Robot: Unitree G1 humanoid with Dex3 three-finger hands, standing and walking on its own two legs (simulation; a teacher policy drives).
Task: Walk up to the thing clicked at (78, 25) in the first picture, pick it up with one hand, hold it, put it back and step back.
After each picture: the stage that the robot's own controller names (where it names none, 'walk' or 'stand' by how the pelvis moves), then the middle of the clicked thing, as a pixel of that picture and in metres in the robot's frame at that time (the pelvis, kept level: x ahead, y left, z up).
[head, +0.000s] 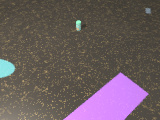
stand; (78, 25) +1.74 +0.02 -0.72
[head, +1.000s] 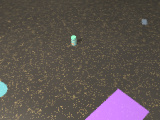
walk; (73, 40) +1.61 +0.21 -0.71
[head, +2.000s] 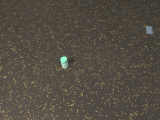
walk; (64, 62) +1.08 +0.26 -0.72
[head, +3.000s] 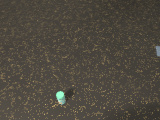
walk; (61, 97) +0.67 +0.24 -0.72
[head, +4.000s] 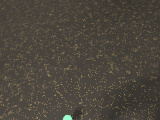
walk; out of the picture +0.41 +0.22 -0.70
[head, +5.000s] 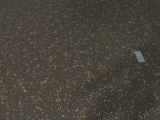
stand; out of the picture +0.36 +0.22 -0.70
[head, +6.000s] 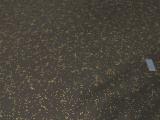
stand; out of the picture +0.35 +0.19 -0.72
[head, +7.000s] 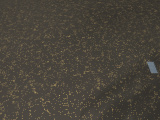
stand; out of the picture +0.36 +0.19 -0.73
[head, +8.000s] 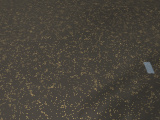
stand; out of the picture +0.35 +0.20 -0.73
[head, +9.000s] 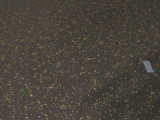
stand; out of the picture +0.34 +0.21 -0.73
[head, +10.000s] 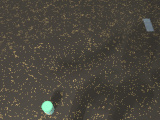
go down; (48, 108) +0.37 +0.20 -0.58
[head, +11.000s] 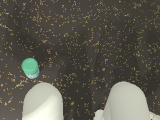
go down; (31, 68) +0.42 +0.22 -0.31
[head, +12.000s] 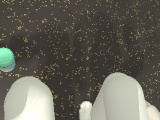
close in; (5, 60) +0.42 +0.24 -0.26
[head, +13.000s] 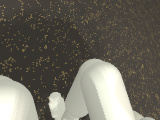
close; out of the picture +0.42 +0.27 -0.22
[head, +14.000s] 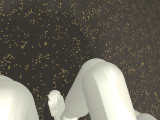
close; out of the picture +0.40 +0.27 -0.22
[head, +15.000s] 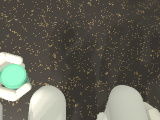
lift; (17, 80) +0.32 +0.23 -0.07
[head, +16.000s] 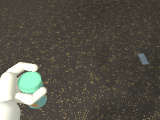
hold; (33, 90) +0.32 +0.17 +0.05
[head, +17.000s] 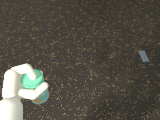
hold; (36, 87) +0.34 +0.17 +0.02
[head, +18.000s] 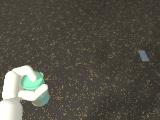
hold; (36, 89) +0.34 +0.17 +0.01
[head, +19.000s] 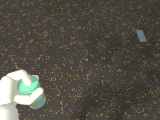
crouch; (32, 92) +0.34 +0.18 -0.05
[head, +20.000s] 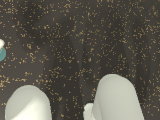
lower; out of the picture +0.46 +0.25 -0.11
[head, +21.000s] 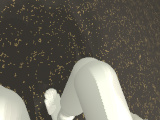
lower; out of the picture +0.42 +0.28 -0.23
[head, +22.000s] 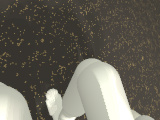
lower; out of the picture +0.42 +0.29 -0.23
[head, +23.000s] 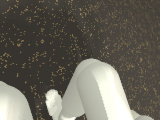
lower; out of the picture +0.42 +0.28 -0.23
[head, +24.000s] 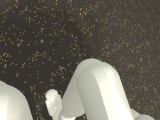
lower; out of the picture +0.42 +0.29 -0.23
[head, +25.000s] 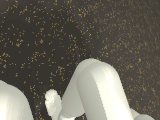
open; out of the picture +0.42 +0.28 -0.23
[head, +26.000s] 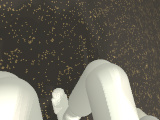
stand; out of the picture +0.41 +0.27 -0.23
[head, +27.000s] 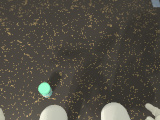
walk; (45, 90) +0.41 +0.20 -0.49
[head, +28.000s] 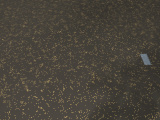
stand; out of the picture +0.36 +0.18 -0.66
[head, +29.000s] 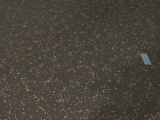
stand; out of the picture +0.36 +0.19 -0.67
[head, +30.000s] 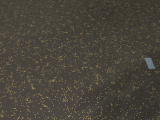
stand; out of the picture +0.37 +0.18 -0.70
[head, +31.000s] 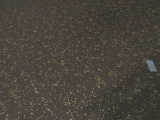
stand; out of the picture +0.38 +0.18 -0.72
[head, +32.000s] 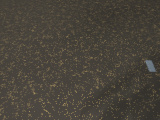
stand; out of the picture +0.35 +0.20 -0.73
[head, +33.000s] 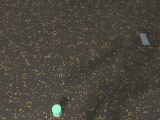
walk; (56, 111) +0.41 +0.13 -0.71
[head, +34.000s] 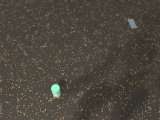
walk; (56, 90) +0.59 +0.21 -0.70
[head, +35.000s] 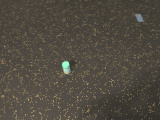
walk; (66, 67) +0.92 +0.23 -0.70
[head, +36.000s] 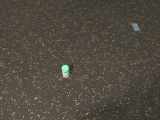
stand; (65, 71) +0.95 +0.17 -0.71
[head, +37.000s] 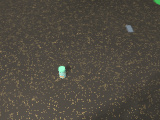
stand; (62, 72) +0.99 +0.19 -0.72
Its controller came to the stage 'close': yes
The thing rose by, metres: 0.72
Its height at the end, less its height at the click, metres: +0.00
